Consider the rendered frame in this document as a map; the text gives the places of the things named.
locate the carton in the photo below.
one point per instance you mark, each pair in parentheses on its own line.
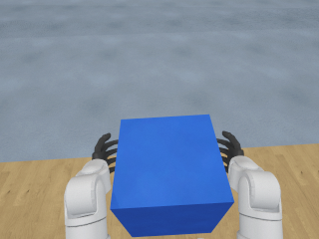
(169,177)

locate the robot right forearm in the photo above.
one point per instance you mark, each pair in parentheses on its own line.
(259,200)

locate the robot right hand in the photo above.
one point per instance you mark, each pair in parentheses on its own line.
(234,148)

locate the robot left forearm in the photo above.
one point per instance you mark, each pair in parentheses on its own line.
(85,204)

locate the robot left hand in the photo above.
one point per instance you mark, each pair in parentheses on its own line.
(101,153)

